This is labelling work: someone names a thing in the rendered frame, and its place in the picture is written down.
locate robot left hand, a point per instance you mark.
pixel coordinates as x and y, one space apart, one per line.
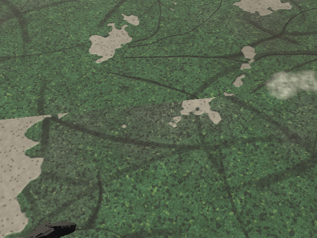
53 230

